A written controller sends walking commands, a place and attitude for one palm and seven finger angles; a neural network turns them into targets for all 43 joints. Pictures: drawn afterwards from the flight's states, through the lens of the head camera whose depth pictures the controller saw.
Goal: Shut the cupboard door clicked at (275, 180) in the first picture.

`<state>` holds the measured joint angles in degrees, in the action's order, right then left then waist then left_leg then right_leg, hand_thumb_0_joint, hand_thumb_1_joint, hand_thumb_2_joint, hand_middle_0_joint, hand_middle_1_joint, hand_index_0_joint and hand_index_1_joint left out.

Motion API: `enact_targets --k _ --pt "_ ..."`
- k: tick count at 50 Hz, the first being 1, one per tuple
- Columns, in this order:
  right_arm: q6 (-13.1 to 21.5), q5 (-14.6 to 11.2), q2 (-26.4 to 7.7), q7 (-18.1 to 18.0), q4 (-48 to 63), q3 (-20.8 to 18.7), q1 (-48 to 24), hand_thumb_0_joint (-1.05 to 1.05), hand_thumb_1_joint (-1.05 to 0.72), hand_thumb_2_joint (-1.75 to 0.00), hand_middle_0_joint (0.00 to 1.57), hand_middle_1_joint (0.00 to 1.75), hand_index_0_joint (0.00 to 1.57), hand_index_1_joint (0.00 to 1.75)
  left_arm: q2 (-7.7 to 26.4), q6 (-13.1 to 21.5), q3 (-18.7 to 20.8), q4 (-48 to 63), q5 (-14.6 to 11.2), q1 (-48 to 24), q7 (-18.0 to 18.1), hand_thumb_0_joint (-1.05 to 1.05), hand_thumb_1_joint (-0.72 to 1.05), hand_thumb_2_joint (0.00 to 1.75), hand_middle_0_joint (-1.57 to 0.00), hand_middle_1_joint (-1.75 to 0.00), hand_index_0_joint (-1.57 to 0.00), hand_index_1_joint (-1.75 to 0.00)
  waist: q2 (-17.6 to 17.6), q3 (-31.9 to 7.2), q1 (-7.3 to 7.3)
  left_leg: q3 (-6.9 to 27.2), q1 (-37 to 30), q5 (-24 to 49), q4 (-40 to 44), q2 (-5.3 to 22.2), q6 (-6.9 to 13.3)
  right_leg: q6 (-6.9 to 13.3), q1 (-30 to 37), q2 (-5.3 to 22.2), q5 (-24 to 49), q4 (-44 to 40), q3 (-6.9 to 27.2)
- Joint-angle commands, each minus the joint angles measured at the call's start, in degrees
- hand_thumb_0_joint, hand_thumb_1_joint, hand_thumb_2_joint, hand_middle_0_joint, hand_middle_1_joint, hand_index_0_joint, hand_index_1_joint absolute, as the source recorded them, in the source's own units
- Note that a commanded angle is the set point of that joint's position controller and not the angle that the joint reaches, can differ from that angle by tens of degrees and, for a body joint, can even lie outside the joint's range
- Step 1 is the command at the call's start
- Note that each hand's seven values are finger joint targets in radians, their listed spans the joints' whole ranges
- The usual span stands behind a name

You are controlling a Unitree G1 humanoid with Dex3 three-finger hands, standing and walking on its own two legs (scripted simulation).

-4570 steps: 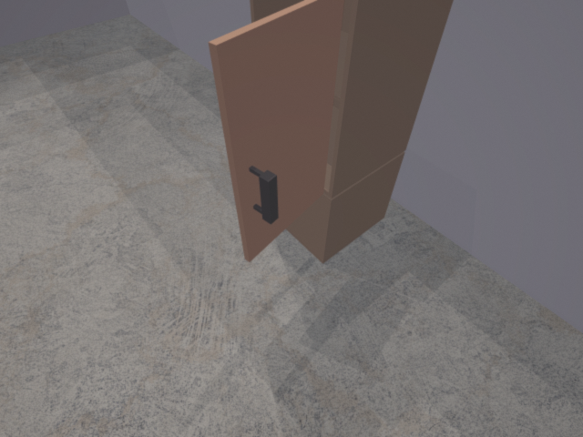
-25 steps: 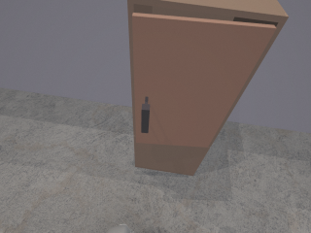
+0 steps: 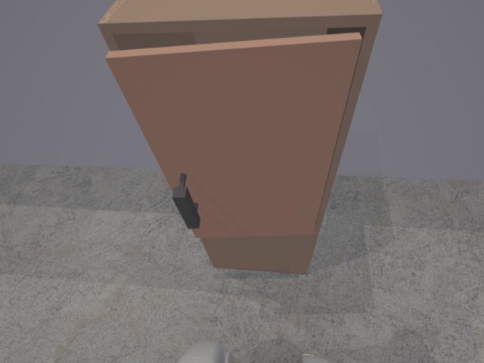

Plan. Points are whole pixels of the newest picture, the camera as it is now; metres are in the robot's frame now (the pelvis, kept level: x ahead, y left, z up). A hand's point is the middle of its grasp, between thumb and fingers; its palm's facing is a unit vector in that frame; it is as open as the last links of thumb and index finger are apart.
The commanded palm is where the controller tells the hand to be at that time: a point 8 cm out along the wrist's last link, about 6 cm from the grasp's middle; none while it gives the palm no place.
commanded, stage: come to a stop and stand still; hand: left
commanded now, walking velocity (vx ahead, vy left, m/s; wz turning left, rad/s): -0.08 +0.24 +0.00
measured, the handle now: (188, 201) +0.44 +0.16 -0.08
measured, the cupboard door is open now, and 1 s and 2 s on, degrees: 6 6 6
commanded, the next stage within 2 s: look again from close up in 1.16 s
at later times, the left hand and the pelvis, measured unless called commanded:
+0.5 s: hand out of the picture -0.07 +0.25 -0.18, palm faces +0.10 -0.97 -0.21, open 7.4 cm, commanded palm none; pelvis -0.07 +0.05 +0.01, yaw +0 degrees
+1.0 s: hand out of the picture -0.09 +0.23 -0.17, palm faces +0.01 -0.98 -0.18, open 7.3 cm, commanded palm none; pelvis -0.10 +0.06 +0.01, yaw -1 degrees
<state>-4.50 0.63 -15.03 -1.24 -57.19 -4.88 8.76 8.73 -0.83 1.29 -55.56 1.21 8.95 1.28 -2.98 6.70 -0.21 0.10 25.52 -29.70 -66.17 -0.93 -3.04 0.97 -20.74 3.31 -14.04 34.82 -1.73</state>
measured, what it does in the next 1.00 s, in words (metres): walks backwards: left foot, then right foot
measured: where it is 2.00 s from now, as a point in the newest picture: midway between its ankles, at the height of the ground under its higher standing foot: outside the picture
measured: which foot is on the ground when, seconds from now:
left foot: up 0.00-0.36, down 0.38-1.00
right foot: down 0.00-0.38, up 0.40-0.64, down 0.66-1.00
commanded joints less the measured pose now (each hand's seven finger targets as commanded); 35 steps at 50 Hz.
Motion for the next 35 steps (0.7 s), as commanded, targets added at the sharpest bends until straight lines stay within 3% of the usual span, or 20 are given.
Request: enact_targets --k 1,5,12,13,15,16,17,18,19,20,21,22,24,25,29,31,32,33,34,35 --pt "0.22 0.37 -3.25 0.94 3.07 -0.07 2.59 0.0 -0.9 -0.9 0.2 0.3 0.2 0.3 12.69 1.07 3.67 2.04 -0.16 6.0 1.78 0.0 0.9 0.9 -0.2 -0.3 -0.2 -0.3 13.9 -14.26 2.33 4.55 5.35 5.96 -5.75 0.87 -1.25 7.4 17.04 15.75 41.11 -11.38 13.04" --pt "0.11 0.48 -2.81 1.27 3.78 0.22 0.84 0.0 -0.9 -0.9 0.2 0.3 0.2 0.3 12.41 1.17 3.6 1.07 0.19 8.57 2.11 0.0 0.9 0.9 -0.2 -0.3 -0.2 -0.3 12.82 -14.14 3.6 3.97 4.97 6.17 0.19 0.75 -1.85 7.61 19.95 15.91 35.97 -13.2 13.32" --pt "0.96 0.02 -1.73 1.95 3.58 0.94 1.88 0.0 -0.9 -0.9 0.2 0.3 0.2 0.3 14.12 0.33 4.06 1.87 1.47 6.1 1.06 0.0 0.9 0.9 -0.2 -0.3 -0.2 -0.3 16.79 -8.77 3.17 -0.99 -6.18 3.26 20.84 0.79 0.11 7.24 9.34 13.11 -0.66 -22.21 14.46" --pt "1.3 -0.09 -1.58 1.91 3.61 1.06 2.09 0.0 -0.9 -0.9 0.2 0.3 0.2 0.3 14.2 0.17 4.1 1.76 1.51 6.07 0.9 0.0 0.9 0.9 -0.2 -0.3 -0.2 -0.3 17.21 -8.25 3.26 -1.57 -7.83 2.66 24.51 0.35 0.65 7.18 8.54 12.31 -2.64 -22.7 15.02" --pt "1.77 -0.34 -1.14 1.64 2.25 1.21 5.82 0.0 -0.9 -0.9 0.2 0.3 0.2 0.3 14.35 -0.23 4.13 1.39 1.36 4.67 0.76 0.0 0.9 0.9 -0.2 -0.3 -0.2 -0.3 17.28 -7.52 1.67 -3.13 -14.0 6.0 33.5 0.0 1.35 5.83 4.44 10.69 -7.2 -22.48 13.82" --pt "2.15 -0.36 -0.83 1.4 1.18 1.43 9.59 0.0 -0.9 -0.9 0.2 0.3 0.2 0.3 13.92 -0.55 4.02 1.38 1.01 3.64 0.72 0.0 0.9 0.9 -0.2 -0.3 -0.2 -0.3 15.69 -8.15 -0.33 -3.97 -19.9 10.81 40.33 -0.53 1.8 3.86 0.79 9.45 -10.63 -21.03 12.78" --pt "2.74 -0.4 -1.54 1.08 0.33 1.57 12.12 0.0 -0.9 -0.9 0.2 0.3 0.2 0.3 12.18 -0.84 3.6 1.32 0.49 3.37 0.66 0.0 0.9 0.9 -0.2 -0.3 -0.2 -0.3 10.74 -8.71 -1.4 -2.27 -24.38 12.67 45.98 0.89 2.13 1.72 -2.85 6.92 -13.35 -16.77 10.76" --pt "3.17 0.17 -4.47 0.73 0.75 1.02 11.84 0.0 -0.9 -0.9 0.2 0.3 0.2 0.3 9.1 -1.29 3.01 1.57 -0.26 4.03 0.45 0.0 0.9 0.9 -0.2 -0.3 -0.2 -0.3 -1.75 -7.0 -1.32 8.1 -21.64 5.25 52.27 8.18 4.03 -0.63 -7.01 1.92 -15.12 -8.36 6.62" --pt "2.86 0.64 -8.25 0.29 2.89 0.47 7.98 0.0 -0.9 -0.9 0.2 0.3 0.2 0.3 6.44 -1.94 2.5 2.2 -0.6 3.69 0.36 0.0 0.9 0.9 -0.2 -0.3 -0.2 -0.3 -13.57 -1.94 -1.06 16.99 -9.13 -4.35 59.97 17.33 6.78 -2.42 -5.5 -2.39 -12.33 0.37 0.89" --pt "2.43 0.87 -8.07 -0.14 4.43 1.02 3.47 0.0 -0.9 -0.9 0.2 0.3 0.2 0.3 7.17 -2.47 2.64 2.2 -0.04 3.28 0.36 0.0 0.9 0.9 -0.2 -0.3 -0.2 -0.3 -10.98 2.62 0.47 17.18 2.58 -7.06 62.78 18.95 8.52 -1.92 -0.27 -2.09 -10.74 5.99 3.1" --pt "2.76 1.06 -7.05 -0.29 4.51 1.62 -0.54 0.0 -0.9 -0.9 0.2 0.3 0.2 0.3 7.51 -2.78 2.97 0.82 0.35 4.82 -0.05 0.0 0.9 0.9 -0.2 -0.3 -0.2 -0.3 -8.88 1.95 2.32 14.8 4.18 -5.31 62.4 16.57 9.82 -1.99 1.84 -2.44 -8.35 12.08 3.45" --pt "3.07 0.89 -5.73 -0.5 4.19 1.94 -1.54 0.0 -0.9 -0.9 0.2 0.3 0.2 0.3 7.44 -3.08 3.0 -0.66 0.63 5.88 -0.12 0.0 0.9 0.9 -0.2 -0.3 -0.2 -0.3 -9.03 2.03 3.07 11.38 2.55 0.65 60.25 13.73 9.01 -2.0 1.11 -2.76 -6.72 15.59 4.51" --pt "3.64 0.48 -3.72 -0.94 3.69 2.82 -0.89 0.0 -0.9 -0.9 0.2 0.3 0.2 0.3 7.03 -2.41 2.78 -1.99 0.16 8.21 -0.26 0.0 0.9 0.9 -0.2 -0.3 -0.2 -0.3 -7.57 1.59 3.71 7.67 -1.82 10.11 56.95 11.68 9.27 -1.99 0.42 -3.15 -5.86 18.03 4.45" --pt "3.93 0.26 -3.18 -1.11 2.95 3.08 0.21 0.0 -0.9 -0.9 0.2 0.3 0.2 0.3 6.86 -1.95 2.57 -2.46 0.08 8.58 -0.33 0.0 0.9 0.9 -0.2 -0.3 -0.2 -0.3 -4.82 1.07 3.62 6.87 -5.64 15.56 55.57 11.24 9.63 -1.94 -0.78 -3.02 -5.91 16.67 4.09" --pt "5.01 0.2 -2.36 -1.83 -0.93 3.05 8.06 0.0 -0.9 -0.9 0.2 0.3 0.2 0.3 5.28 -0.74 0.96 -2.4 -0.54 6.3 0.14 0.0 0.9 0.9 -0.2 -0.3 -0.2 -0.3 -6.04 -4.46 0.67 9.04 -19.42 37.41 50.38 13.29 11.9 -2.09 1.52 -2.07 -9.15 2.54 2.48" --pt "5.37 -0.23 -1.92 -1.88 -2.31 2.98 9.99 0.0 -0.9 -0.9 0.2 0.3 0.2 0.3 4.8 -0.07 0.57 -3.71 -0.87 8.06 0.36 0.0 0.9 0.9 -0.2 -0.3 -0.2 -0.3 -2.58 -7.85 1.13 9.22 -21.59 46.42 46.24 12.76 11.25 -1.71 8.46 -2.26 -2.43 -8.98 2.79" --pt "5.58 -0.57 -1.3 -1.89 -2.67 3.02 10.1 0.0 -0.9 -0.9 0.2 0.3 0.2 0.3 4.91 0.45 0.49 -5.14 -0.86 10.47 0.63 0.0 0.9 0.9 -0.2 -0.3 -0.2 -0.3 -0.34 -9.18 1.79 8.43 -20.09 44.84 44.05 10.99 9.33 -1.21 13.52 -1.57 6.48 -15.08 4.16" --pt "5.75 -0.96 -0.07 -1.68 -2.66 3.05 10.22 0.0 -0.9 -0.9 0.2 0.3 0.2 0.3 5.73 0.93 0.4 -6.22 -0.76 11.93 1.01 0.0 0.9 0.9 -0.2 -0.3 -0.2 -0.3 3.23 -9.93 1.41 6.29 -17.25 38.72 42.64 8.32 6.86 0.08 17.15 1.33 13.78 -16.16 7.81" --pt "5.74 -1.12 1.07 -1.48 -2.66 3.27 10.21 0.0 -0.9 -0.9 0.2 0.3 0.2 0.3 6.33 1.3 0.2 -6.64 -0.7 11.28 1.14 0.0 0.9 0.9 -0.2 -0.3 -0.2 -0.3 5.17 -8.92 0.35 4.29 -15.73 31.52 43.38 6.07 5.09 1.48 17.02 4.58 18.45 -15.73 9.82" --pt "5.63 -1.05 1.87 -1.18 -3.09 3.6 10.55 0.0 -0.9 -0.9 0.2 0.3 0.2 0.3 6.84 1.26 0.13 -6.43 -0.74 9.87 1.15 0.0 0.9 0.9 -0.2 -0.3 -0.2 -0.3 4.62 -6.95 -0.02 4.02 -15.19 28.12 45.56 5.16 4.45 2.34 15.88 5.71 19.12 -15.21 9.05"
